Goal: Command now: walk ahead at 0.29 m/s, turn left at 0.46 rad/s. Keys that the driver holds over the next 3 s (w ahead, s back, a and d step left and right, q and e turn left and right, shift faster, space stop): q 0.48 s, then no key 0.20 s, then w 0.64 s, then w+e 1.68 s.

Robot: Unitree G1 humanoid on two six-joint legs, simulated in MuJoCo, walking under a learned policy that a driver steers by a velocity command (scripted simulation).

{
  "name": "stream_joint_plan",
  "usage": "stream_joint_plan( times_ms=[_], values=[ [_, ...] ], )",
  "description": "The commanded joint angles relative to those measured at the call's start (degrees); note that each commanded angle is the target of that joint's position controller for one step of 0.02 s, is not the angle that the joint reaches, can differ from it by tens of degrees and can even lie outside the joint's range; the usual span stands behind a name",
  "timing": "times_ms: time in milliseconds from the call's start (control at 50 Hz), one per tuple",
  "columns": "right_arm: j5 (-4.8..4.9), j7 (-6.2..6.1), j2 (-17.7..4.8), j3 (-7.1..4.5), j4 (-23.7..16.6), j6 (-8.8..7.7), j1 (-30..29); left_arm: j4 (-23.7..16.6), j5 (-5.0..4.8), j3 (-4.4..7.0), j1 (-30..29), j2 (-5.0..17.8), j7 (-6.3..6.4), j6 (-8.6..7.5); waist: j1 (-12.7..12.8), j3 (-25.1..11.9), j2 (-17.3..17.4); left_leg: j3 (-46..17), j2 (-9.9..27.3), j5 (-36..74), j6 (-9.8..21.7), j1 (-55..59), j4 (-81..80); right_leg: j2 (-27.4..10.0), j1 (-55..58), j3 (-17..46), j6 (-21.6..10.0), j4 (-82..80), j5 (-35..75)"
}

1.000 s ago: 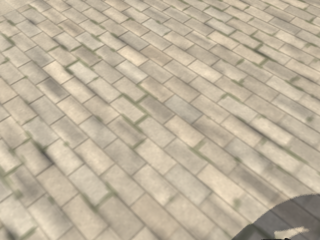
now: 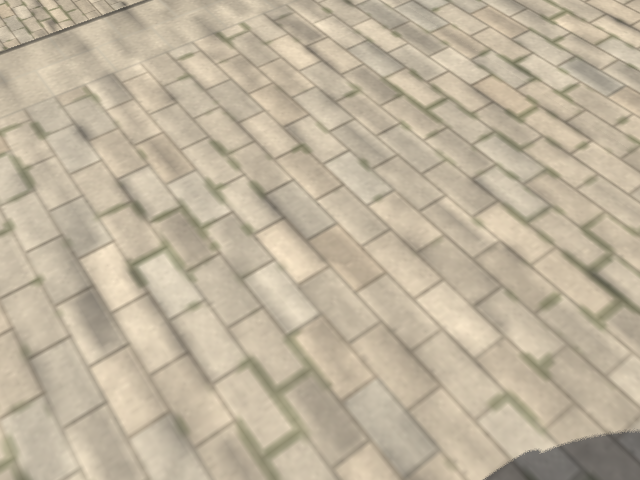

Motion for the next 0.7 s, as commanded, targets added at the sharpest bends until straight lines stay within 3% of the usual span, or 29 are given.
stream_joint_plan(
  times_ms=[20, 40, 60, 80, 100, 120, 140, 160, 180, 200, 220, 260, 400, 480, 620, 680, 700],
  values=[
    [-0.56, -0.37, -3.18, -0.65, -2.01, -0.91, 3.64, -1.5, -0.06, 1.84, 1.51, 9.36, 1.54, 0.34, -3.1, -1.32, -7.69, 4.05, -4.83, -4.86, 2.14, 9.03, -2.49, -15.55, -2.1, 1.26, -2.03, 10.7, 61.0],
    [-0.69, -0.59, -4.25, -1.22, -0.72, -1.27, 8.35, -1.88, -0.09, 2.15, 0.49, 10.01, 1.79, 0.77, -4.88, -3.74, -7.95, 3.97, -6.33, -6.17, 3.43, 13.32, -4.36, -15.62, -1.9, 1.13, -2.06, 17.9, 62.33],
    [-1.11, -0.81, -5.57, -1.99, 1.01, -1.93, 14.15, -2.4, -0.33, 2.38, -0.51, 10.41, 1.8, 1.2, -7.37, -6.81, -7.11, 2.85, -7.1, -2.7, 4.88, 20.12, -9.51, -15.04, -3.84, 0.81, -1.52, 28.16, 56.43],
    [-1.67, -1.24, -9.09, -3.24, 1.94, -2.54, 19.25, -3.58, -0.74, 2.63, -1.22, 10.77, 1.49, 1.26, -10.13, -10.49, -3.24, -3.38, -1.94, 12.76, 7.59, 29.97, -12.95, -12.27, -11.76, -0.04, 0.4, 43.51, 38.62],
    [-1.22, -1.77, -15.33, -4.84, 0.93, -2.28, 17.93, -5.97, -0.7, 1.66, 4.37, 4.66, 0.94, 1.32, -4.57, -17.21, 9.14, -22.23, 16.07, 55.95, 15.48, 46.97, -3.03, -3.54, -30.14, 0.77, 2.77, 63.75, -18.75],
    [1.54, -1.72, -16.12, -5.36, 0.03, -1.24, 21.2, -6.98, -1.1, 2.15, 4.18, 7.13, 0.81, 2.11, -7.08, -26.31, 5.26, -34.11, 20.99, 54.15, 23.44, 51.12, -8.68, -0.75, -36.46, 11.14, 3.64, 72.32, -19.12],
    [2.0, -2.27, -14.3, -5.17, -1.65, -0.16, 15.52, -8.07, -0.53, 2.33, -0.07, 8.11, 0.64, 2.37, -5.69, -19.61, 0.75, -30.38, 18.8, 39.87, 21.98, 43.22, -13.19, -4.1, -39.2, 13.38, 3.71, 71.19, -13.01],
    [2.06, -2.56, -10.93, -4.32, -2.77, 0.46, 10.65, -9.26, -0.06, 2.43, -4.37, 8.18, 0.48, 2.35, -4.62, -11.41, -1.24, -27.01, 15.65, 30.26, 19.22, 34.18, -17.22, -5.69, -39.88, 13.3, 4.03, 66.75, -8.89],
    [1.95, -2.73, -8.75, -3.77, -2.89, 0.83, 8.74, -9.8, 0.61, 2.77, -6.26, 8.55, 0.53, 2.78, -2.87, -7.13, -3.17, -24.17, 12.47, 26.61, 16.34, 28.15, -19.29, -6.77, -38.56, 13.64, 4.43, 62.37, -7.02],
    [1.98, -2.96, -7.77, -3.53, -3.04, 1.05, 8.48, -10.06, 1.33, 2.87, -5.54, 8.21, 0.61, 3.99, -1.65, -6.16, -2.71, -21.59, 10.22, 24.68, 14.6, 23.61, -20.38, -7.29, -35.49, 13.78, 4.88, 58.85, -6.09],
    [1.54, -2.88, -7.6, -3.42, -3.05, 1.01, 8.57, -10.0, 1.54, 2.81, -4.64, 7.35, 0.71, 5.27, -0.93, -6.53, -2.29, -20.19, 8.59, 23.38, 13.25, 21.12, -20.79, -6.96, -33.05, 13.6, 5.13, 56.62, -5.37],
    [0.8, -2.56, -9.53, -3.95, -3.53, 0.64, 8.75, -10.58, 1.19, 2.61, -4.33, 6.14, 0.72, 6.56, -0.27, -8.16, -1.48, -19.06, 6.52, 22.53, 11.8, 19.54, -20.73, -6.12, -31.7, 13.31, 5.52, 53.71, -3.45],
    [0.94, -2.83, -12.01, -5.07, -5.18, 2.39, 11.55, -15.28, 1.0, 3.4, -14.22, 9.04, 0.85, 8.4, -3.54, -7.71, 3.33, -26.68, 4.29, -8.75, 6.81, 22.02, -24.04, -5.87, -38.04, 15.72, 7.05, 44.74, 0.53],
    [0.64, -2.93, -12.46, -5.47, -5.73, 3.01, 13.12, -16.95, 0.54, 3.32, -17.18, 9.5, 1.14, 8.28, -4.81, -6.33, 4.24, -31.72, 4.6, -15.78, 6.81, 24.51, -24.6, -4.62, -38.83, 16.86, 6.63, 39.83, -1.36],
    [-0.27, -2.74, -11.52, -4.93, -6.02, 3.45, 12.27, -17.27, -0.65, 2.43, -14.56, 9.26, 1.31, 7.34, -4.46, -7.23, 5.01, -32.69, 4.87, -6.63, 7.84, 23.21, -22.21, -1.78, -27.18, 14.79, 3.29, 29.11, -6.68],
    [0.28, -2.74, -11.25, -4.55, -5.81, 4.08, 10.65, -16.01, -0.99, 2.01, -9.24, 8.73, 1.49, 6.78, -1.98, -7.03, 4.37, -32.84, 3.47, -5.07, 5.8, 20.64, -20.42, -0.53, -17.35, 13.34, 1.13, 14.23, -2.28],
    [0.89, -2.96, -10.7, -4.31, -5.6, 4.23, 10.99, -15.28, -0.43, 1.93, -6.71, 8.8, 1.47, 6.36, -0.86, -7.67, 2.85, -31.63, 1.18, -15.84, 3.67, 17.23, -19.81, -1.18, -11.07, 13.58, -0.05, 5.46, 1.09]
  ],
)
